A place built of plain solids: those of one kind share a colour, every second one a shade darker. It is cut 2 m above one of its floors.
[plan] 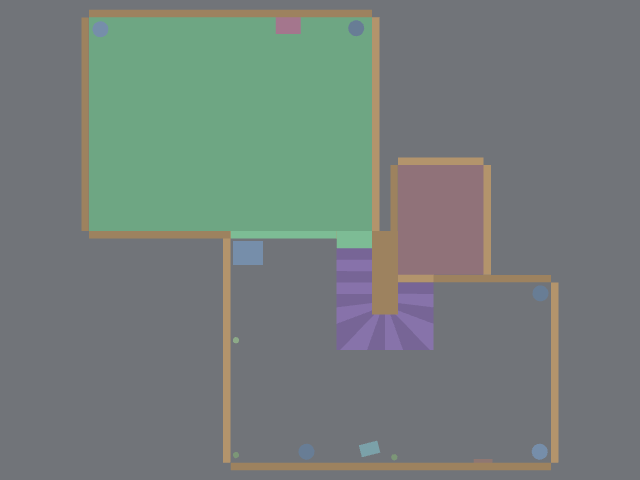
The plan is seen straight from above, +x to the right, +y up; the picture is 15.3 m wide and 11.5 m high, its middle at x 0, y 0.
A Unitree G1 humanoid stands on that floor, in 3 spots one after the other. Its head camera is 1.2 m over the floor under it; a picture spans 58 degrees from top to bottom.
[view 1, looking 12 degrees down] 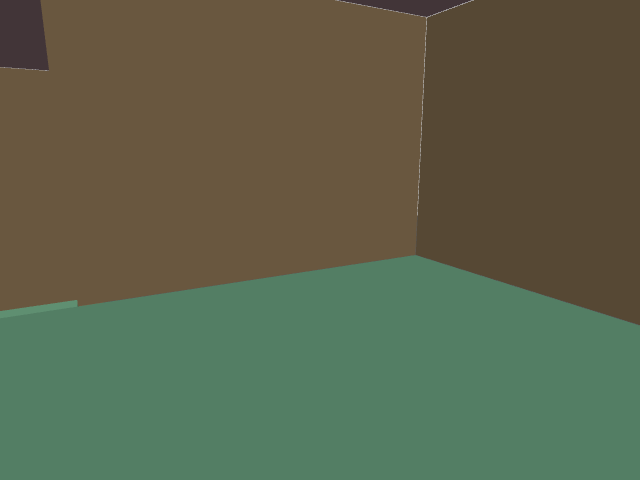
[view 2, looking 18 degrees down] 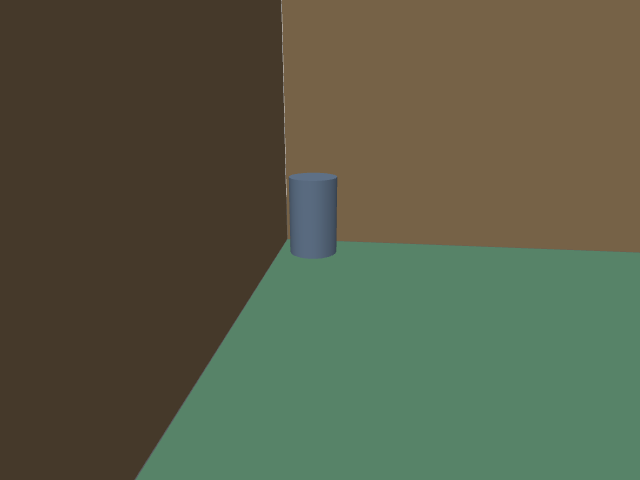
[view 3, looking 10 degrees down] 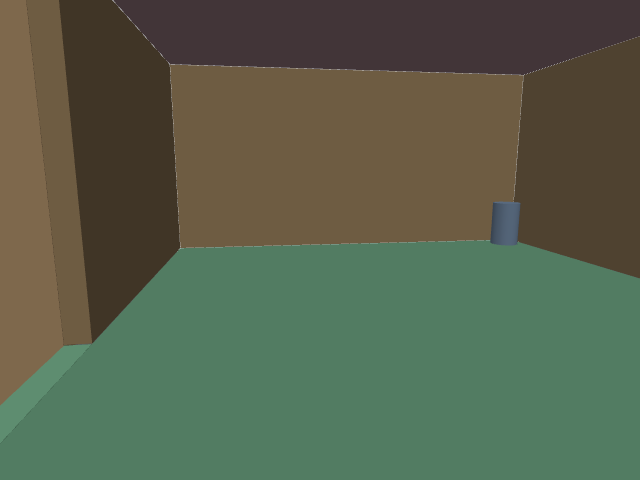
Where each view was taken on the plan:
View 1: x -2.24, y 3.90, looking -119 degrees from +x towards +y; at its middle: wall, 4.30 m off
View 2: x -4.79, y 1.68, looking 97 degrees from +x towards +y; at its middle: bin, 3.38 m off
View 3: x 0.81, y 1.36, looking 172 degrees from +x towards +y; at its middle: wall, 6.51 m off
